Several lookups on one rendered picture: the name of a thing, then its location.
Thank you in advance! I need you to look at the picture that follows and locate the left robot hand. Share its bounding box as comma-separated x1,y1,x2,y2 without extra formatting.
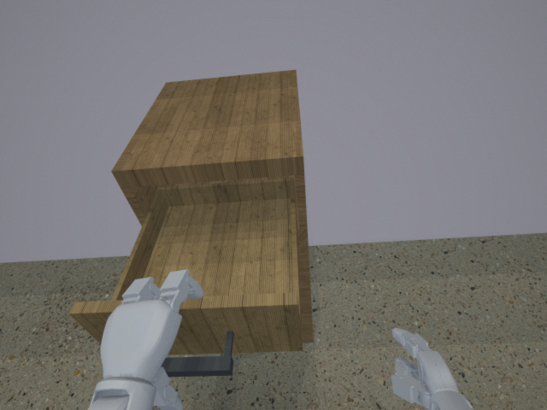
100,269,204,410

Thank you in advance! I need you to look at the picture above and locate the drawer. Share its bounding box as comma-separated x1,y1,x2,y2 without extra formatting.
69,178,303,355

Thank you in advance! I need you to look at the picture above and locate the robot right forearm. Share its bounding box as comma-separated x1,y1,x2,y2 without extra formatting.
429,390,473,410

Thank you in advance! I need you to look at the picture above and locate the right robot hand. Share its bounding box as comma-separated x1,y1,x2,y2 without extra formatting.
391,328,459,410

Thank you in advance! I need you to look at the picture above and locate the handle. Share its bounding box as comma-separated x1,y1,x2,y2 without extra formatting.
162,331,234,377

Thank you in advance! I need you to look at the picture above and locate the cabinet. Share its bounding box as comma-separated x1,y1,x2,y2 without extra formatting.
111,70,314,343

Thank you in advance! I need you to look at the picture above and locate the robot left forearm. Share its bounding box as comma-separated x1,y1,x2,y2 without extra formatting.
87,377,156,410

